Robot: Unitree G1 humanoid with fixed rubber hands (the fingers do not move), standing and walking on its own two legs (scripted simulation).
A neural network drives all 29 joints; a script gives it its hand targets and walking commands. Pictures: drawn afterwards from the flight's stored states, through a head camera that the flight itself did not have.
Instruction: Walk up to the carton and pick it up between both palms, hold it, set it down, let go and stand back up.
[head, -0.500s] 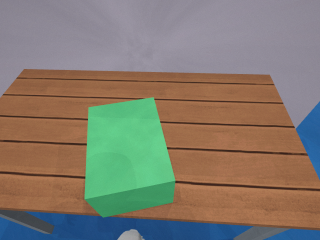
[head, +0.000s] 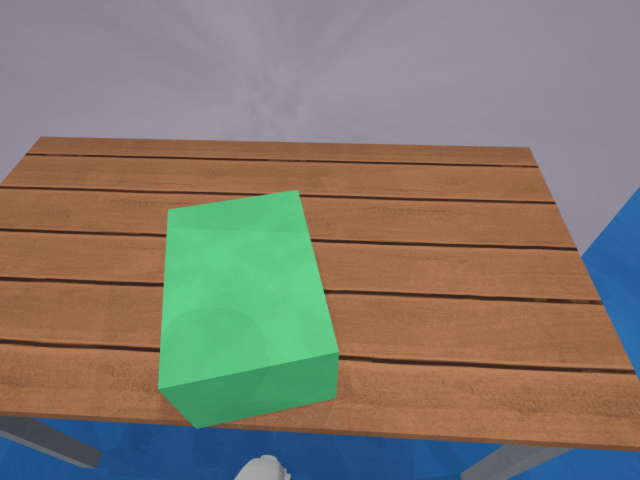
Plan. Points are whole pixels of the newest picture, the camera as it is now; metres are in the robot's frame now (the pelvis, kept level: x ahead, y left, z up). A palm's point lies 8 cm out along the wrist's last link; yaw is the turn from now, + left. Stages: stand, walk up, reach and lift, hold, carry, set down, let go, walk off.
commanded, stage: walk up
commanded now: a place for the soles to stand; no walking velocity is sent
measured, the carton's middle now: (250, 301) +0.35 +0.13 +0.00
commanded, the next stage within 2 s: none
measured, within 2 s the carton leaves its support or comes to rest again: neither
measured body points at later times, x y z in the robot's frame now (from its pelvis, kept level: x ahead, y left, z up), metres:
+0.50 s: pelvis +0.01 +0.00 +0.00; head +0.04 +0.00 +0.45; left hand +0.07 +0.33 -0.11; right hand +0.11 -0.32 -0.12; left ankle +0.05 +0.17 -0.68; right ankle +0.00 -0.06 -0.70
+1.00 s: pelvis -0.01 -0.01 +0.00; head +0.03 -0.02 +0.45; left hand +0.05 +0.32 -0.10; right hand +0.10 -0.34 -0.12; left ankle +0.02 +0.17 -0.67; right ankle +0.01 -0.07 -0.70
